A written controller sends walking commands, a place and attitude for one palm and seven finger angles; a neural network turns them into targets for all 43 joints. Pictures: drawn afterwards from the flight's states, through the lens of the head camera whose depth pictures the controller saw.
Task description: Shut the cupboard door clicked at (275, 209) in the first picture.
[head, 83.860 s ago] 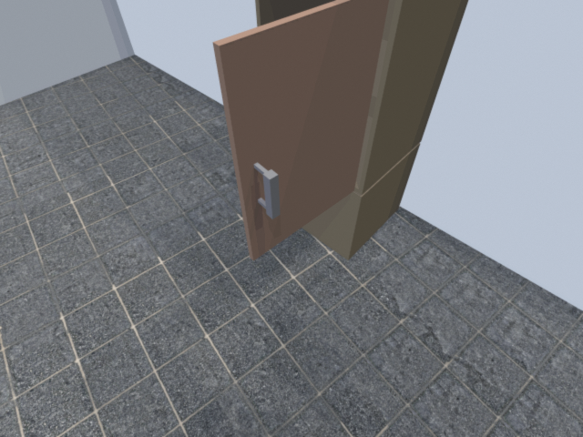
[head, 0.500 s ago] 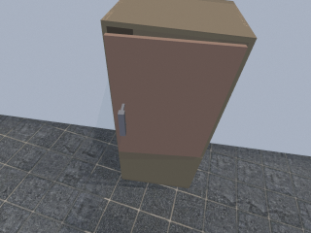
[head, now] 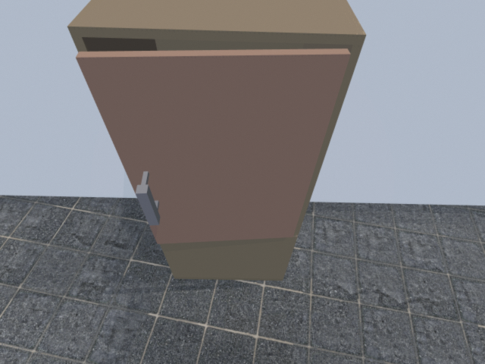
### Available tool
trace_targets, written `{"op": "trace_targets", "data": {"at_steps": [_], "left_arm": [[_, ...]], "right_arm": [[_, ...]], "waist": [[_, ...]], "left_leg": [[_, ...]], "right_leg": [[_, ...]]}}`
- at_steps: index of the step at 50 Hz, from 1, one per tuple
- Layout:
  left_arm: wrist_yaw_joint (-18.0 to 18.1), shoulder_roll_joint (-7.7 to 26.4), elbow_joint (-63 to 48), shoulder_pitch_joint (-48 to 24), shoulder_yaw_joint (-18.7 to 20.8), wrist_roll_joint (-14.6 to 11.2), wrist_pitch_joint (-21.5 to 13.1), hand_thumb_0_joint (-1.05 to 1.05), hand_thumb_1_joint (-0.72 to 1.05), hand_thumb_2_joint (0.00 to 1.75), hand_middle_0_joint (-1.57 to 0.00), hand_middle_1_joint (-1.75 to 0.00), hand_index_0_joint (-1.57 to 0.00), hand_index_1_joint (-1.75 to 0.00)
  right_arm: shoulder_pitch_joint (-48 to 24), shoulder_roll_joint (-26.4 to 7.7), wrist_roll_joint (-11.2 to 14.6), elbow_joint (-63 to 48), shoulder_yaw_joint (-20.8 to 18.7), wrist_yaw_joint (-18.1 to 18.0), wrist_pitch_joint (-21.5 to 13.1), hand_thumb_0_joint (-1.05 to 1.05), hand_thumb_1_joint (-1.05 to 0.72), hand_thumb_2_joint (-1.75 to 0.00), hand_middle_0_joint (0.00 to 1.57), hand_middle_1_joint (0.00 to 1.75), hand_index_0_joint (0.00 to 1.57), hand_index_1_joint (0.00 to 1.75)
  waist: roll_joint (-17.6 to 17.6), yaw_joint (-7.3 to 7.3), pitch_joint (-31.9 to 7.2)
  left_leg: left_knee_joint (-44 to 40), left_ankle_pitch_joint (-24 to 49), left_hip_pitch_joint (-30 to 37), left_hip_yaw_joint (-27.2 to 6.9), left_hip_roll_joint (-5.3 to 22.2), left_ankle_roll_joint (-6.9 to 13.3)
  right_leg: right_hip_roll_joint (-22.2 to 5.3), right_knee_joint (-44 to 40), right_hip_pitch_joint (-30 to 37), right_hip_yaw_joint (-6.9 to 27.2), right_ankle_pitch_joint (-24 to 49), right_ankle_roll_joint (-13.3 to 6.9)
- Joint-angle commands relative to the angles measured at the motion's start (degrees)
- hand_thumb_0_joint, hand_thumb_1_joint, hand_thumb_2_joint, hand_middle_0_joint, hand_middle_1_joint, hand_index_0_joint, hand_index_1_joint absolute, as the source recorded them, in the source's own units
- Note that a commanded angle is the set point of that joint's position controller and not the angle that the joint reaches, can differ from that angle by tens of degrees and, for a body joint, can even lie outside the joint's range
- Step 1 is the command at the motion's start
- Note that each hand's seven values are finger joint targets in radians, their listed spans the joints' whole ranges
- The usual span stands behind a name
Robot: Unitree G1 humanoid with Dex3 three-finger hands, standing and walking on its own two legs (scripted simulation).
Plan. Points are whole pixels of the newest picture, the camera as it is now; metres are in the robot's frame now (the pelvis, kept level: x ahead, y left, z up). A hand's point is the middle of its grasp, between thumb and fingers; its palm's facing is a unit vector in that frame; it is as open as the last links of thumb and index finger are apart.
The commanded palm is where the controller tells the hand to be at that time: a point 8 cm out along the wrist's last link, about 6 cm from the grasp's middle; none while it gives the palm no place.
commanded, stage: come to a stop and stand still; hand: left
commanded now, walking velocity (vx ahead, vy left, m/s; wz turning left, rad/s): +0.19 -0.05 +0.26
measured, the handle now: (150, 198) +0.47 +0.21 -0.07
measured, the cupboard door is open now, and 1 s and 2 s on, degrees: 5 5 5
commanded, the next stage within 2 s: look again from close up in 1.18 s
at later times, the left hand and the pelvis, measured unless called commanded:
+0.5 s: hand out of the picture +0.06 +0.19 -0.18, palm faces +0.12 -0.97 -0.21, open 7.3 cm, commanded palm none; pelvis +0.05 +0.01 +0.00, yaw +3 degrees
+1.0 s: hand out of the picture +0.03 +0.17 -0.17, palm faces +0.06 -0.98 -0.20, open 7.4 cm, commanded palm none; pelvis +0.00 -0.01 +0.00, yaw +3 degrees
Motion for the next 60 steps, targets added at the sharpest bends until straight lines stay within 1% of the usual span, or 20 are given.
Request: {"op": "trace_targets", "data": {"at_steps": [1, 3, 5, 8, 11, 14, 16, 19, 23, 27, 28, 29, 32, 33, 36, 38, 40, 44, 50, 60], "left_arm": [[1.4, 9.6, 2.3, 18.0, 1.6, -0.5, -1.5, 0.00, 0.90, 0.90, -0.20, -0.30, -0.20, -0.30], [2.0, 6.4, 1.8, 12.5, 1.6, -0.4, -1.9, 0.00, 0.90, 0.90, -0.20, -0.30, -0.20, -0.30], [2.1, 3.7, 0.8, 7.7, 0.5, -0.2, -2.2, 0.00, 0.90, 0.90, -0.20, -0.30, -0.20, -0.30], [2.5, 2.8, -1.1, 3.8, 0.4, 0.3, -2.0, 0.00, 0.90, 0.90, -0.20, -0.30, -0.20, -0.30], [2.4, 4.2, -1.0, 3.0, 0.3, -0.7, -0.6, 0.00, 0.90, 0.90, -0.20, -0.30, -0.20, -0.30], [2.6, 1.5, -1.7, 8.5, -0.4, -1.1, 0.9, 0.00, 0.90, 0.90, -0.20, -0.30, -0.20, -0.30], [2.7, 1.7, -0.6, 8.1, -0.5, -1.0, 1.7, 0.00, 0.90, 0.90, -0.20, -0.30, -0.20, -0.30], [2.8, 2.6, -0.3, 8.8, -0.5, -1.0, 2.0, 0.00, 0.90, 0.90, -0.20, -0.30, -0.20, -0.30], [2.6, 1.7, -1.0, 9.1, -0.6, -0.7, 1.8, 0.00, 0.90, 0.90, -0.20, -0.30, -0.20, -0.30], [2.5, 1.4, -0.9, 12.7, -0.5, -0.2, 1.6, 0.00, 0.90, 0.90, -0.20, -0.30, -0.20, -0.30], [4.0, 3.3, -1.1, 14.7, -1.5, -0.3, 0.0, 0.00, 0.90, 0.90, -0.20, -0.30, -0.20, -0.30], [3.8, 6.8, -5.8, 8.2, -0.8, 0.2, -0.3, 0.00, 0.90, 0.90, -0.20, -0.30, -0.20, -0.30], [3.6, 7.6, -6.8, 8.3, -0.6, 0.4, -1.9, 0.00, 0.90, 0.90, -0.20, -0.30, -0.20, -0.30], [3.5, 7.8, -6.9, 8.8, -0.6, 0.2, -2.0, 0.00, 0.90, 0.90, -0.20, -0.30, -0.20, -0.30], [3.4, 7.4, -7.2, 6.3, -1.4, 0.0, -1.5, 0.00, 0.90, 0.90, -0.20, -0.30, -0.20, -0.30], [3.1, 6.3, -7.3, 5.4, -1.7, -0.5, -0.6, 0.00, 0.90, 0.90, -0.20, -0.30, -0.20, -0.30], [3.0, 5.9, -6.2, 7.8, -1.8, -0.5, 0.5, 0.00, 0.90, 0.90, -0.20, -0.30, -0.20, -0.30], [2.4, 5.1, -3.6, 12.2, -1.8, -0.1, 0.5, 0.00, 0.90, 0.90, -0.20, -0.30, -0.20, -0.30], [2.0, 6.0, -3.2, 9.1, -1.8, -0.6, -0.2, 0.00, 0.90, 0.90, -0.20, -0.30, -0.20, -0.30], [1.9, 5.3, 0.4, 10.0, -2.6, -0.7, -0.3, 0.00, 0.90, 0.90, -0.20, -0.30, -0.20, -0.30]], "right_arm": [[-4.6, -5.7, 0.3, -6.2, -0.6, 0.3, -0.1, 0.00, -0.90, -0.90, 0.20, 0.30, 0.20, 0.30], [-7.0, -5.5, 0.1, -6.9, -1.2, 0.9, 0.2, 0.00, -0.90, -0.90, 0.20, 0.30, 0.20, 0.30], [-5.9, -5.2, -0.1, -6.1, -1.3, 1.3, 0.5, 0.00, -0.90, -0.90, 0.20, 0.30, 0.20, 0.30], [-4.2, -1.7, 0.3, -5.7, -0.3, 1.0, 0.8, 0.00, -0.90, -0.90, 0.20, 0.30, 0.20, 0.30], [-1.8, -4.3, 0.4, -4.6, 0.0, 0.6, 0.9, 0.00, -0.90, -0.90, 0.20, 0.30, 0.20, 0.30], [-5.8, -13.4, 0.4, -7.8, -1.7, -0.2, 0.8, 0.00, -0.90, -0.90, 0.20, 0.30, 0.20, 0.30], [-10.5, -12.8, 0.3, -8.7, -1.5, -0.9, 1.0, 0.00, -0.90, -0.90, 0.20, 0.30, 0.20, 0.30], [-12.7, -13.8, 0.1, -9.9, -2.0, -1.3, 1.4, 0.00, -0.90, -0.90, 0.20, 0.30, 0.20, 0.30], [-15.2, -15.1, 0.1, -11.3, -3.1, -1.1, 2.3, 0.00, -0.90, -0.90, 0.20, 0.30, 0.20, 0.30], [-18.0, -13.5, 0.5, -11.6, -2.9, -0.5, 2.8, 0.00, -0.90, -0.90, 0.20, 0.30, 0.20, 0.30], [-18.9, -15.8, 2.2, -14.8, -2.9, -0.7, 0.7, 0.00, -0.90, -0.90, 0.20, 0.30, 0.20, 0.30], [-14.9, -11.9, 1.7, -16.4, -2.5, 0.9, 1.4, 0.00, -0.90, -0.90, 0.20, 0.30, 0.20, 0.30], [-18.1, -8.1, 0.4, -16.7, -1.3, 1.8, 1.9, 0.00, -0.90, -0.90, 0.20, 0.30, 0.20, 0.30], [-18.3, -7.5, 0.7, -17.0, -1.1, 1.7, 1.9, 0.00, -0.90, -0.90, 0.20, 0.30, 0.20, 0.30], [-14.3, -8.0, 1.1, -15.9, -0.6, 1.2, 1.9, 0.00, -0.90, -0.90, 0.20, 0.30, 0.20, 0.30], [-11.9, -9.7, 0.6, -13.8, -0.2, 1.3, 1.2, 0.00, -0.90, -0.90, 0.20, 0.30, 0.20, 0.30], [-13.4, -11.1, 0.0, -13.5, -0.1, 1.1, 1.2, 0.00, -0.90, -0.90, 0.20, 0.30, 0.20, 0.30], [-13.7, -12.2, 0.0, -13.6, 0.0, 0.8, 1.1, 0.00, -0.90, -0.90, 0.20, 0.30, 0.20, 0.30], [-8.8, -10.6, 0.0, -10.9, 0.6, 0.8, 1.0, 0.00, -0.90, -0.90, 0.20, 0.30, 0.20, 0.30], [-6.1, -9.9, 0.2, -6.8, 1.0, 0.6, 1.0, 0.00, -0.90, -0.90, 0.20, 0.30, 0.20, 0.30]], "waist": [[-12.5, 9.63, -4.0], [-10.9, 6.89, 0.7], [-6.7, 3.90, 1.4], [-3.9, 2.03, 2.7], [-3.1, 1.61, 0.0], [12.2, 4.44, -3.2], [15.7, 4.52, -0.9], [11.9, 3.91, -3.9], [5.9, 3.44, -9.0], [3.4, 5.45, -7.7], [-7.1, 6.20, -13.3], [-15.9, 2.63, -10.9], [-1.3, 3.39, -5.9], [-4.7, 3.58, -5.0], [-9.7, 1.79, -1.0], [2.2, 1.89, 4.9], [10.0, 3.92, 9.3], [3.8, 6.20, 5.1], [-0.3, 3.63, -0.8], [1.1, 3.58, 4.7]], "left_leg": [[28.0, -18.7, -28.2, -2.1, 0.0, 1.0], [34.8, -11.2, -29.7, -5.0, 3.2, 1.1], [32.4, -6.3, -24.0, -5.0, 4.1, 0.3], [16.9, -1.9, -11.4, -3.6, 2.8, -1.3], [1.2, 13.5, -0.5, -1.8, 0.5, -2.6], [-3.0, 47.3, -1.0, -14.6, 14.5, 5.6], [-6.2, 50.9, -1.8, -15.2, 14.1, 8.1], [-4.7, 55.8, 4.7, -15.2, 15.6, 11.1], [-2.2, 52.7, 9.4, -12.8, 15.4, 11.3], [-0.8, 30.5, 0.4, -10.3, 11.7, 7.1], [9.8, 35.6, 6.2, -10.1, 11.2, 4.1], [11.0, 4.8, -7.6, -5.3, 2.7, 1.5], [19.2, -4.9, -14.3, -5.0, -0.8, 0.8], [18.6, -3.9, -14.4, -5.0, -1.0, 0.9], [8.0, 0.2, -4.7, -4.9, -0.8, 0.7], [-0.5, 4.4, -3.0, -9.7, 2.2, 2.0], [-11.1, -12.7, -15.6, -18.3, 6.1, 4.8], [-13.0, -17.6, -19.7, -17.3, 5.0, 4.6], [-6.0, -5.9, -9.0, -11.0, 1.5, 2.5], [-7.9, -8.9, -11.4, -12.3, 2.5, 2.2]], "right_leg": [[-20.1, -13.6, 23.2, 22.8, -7.9, -10.9], [-17.3, -15.5, 16.4, 20.2, -9.9, -11.5], [-13.9, -13.9, 10.0, 10.6, -1.1, -9.5], [-12.1, -9.5, 0.0, 3.8, 14.8, -8.0], [-7.3, -1.4, 0.0, 0.5, 13.5, -4.5], [-0.5, 7.3, 2.3, -1.4, -7.9, 1.6], [0.3, 13.4, 2.1, 0.1, -14.3, 1.5], [0.9, 19.6, -2.0, 3.1, -18.7, 1.0], [2.2, 17.4, -2.7, 2.9, -14.9, 1.2], [2.0, 2.1, 6.2, 2.0, -1.6, 1.1], [-1.3, -8.4, 3.5, 9.0, 9.5, 1.4], [-7.1, -6.5, 6.8, 14.8, 7.8, -2.2], [-9.6, -1.7, 8.3, 15.0, 25.6, -9.9], [-9.2, -1.2, 7.7, 15.0, 26.4, -10.0], [-6.9, -2.7, -2.6, 11.2, 9.6, -7.6], [-1.4, -1.2, -9.8, 8.3, -9.3, -3.8], [2.8, 0.6, -3.7, 4.7, -16.9, -1.8], [2.8, 0.3, 4.8, 5.5, -13.9, -2.3], [-1.0, -6.8, -0.2, 10.3, -19.3, -3.7], [-0.6, -8.7, -2.8, 10.7, -22.4, -3.4]]}}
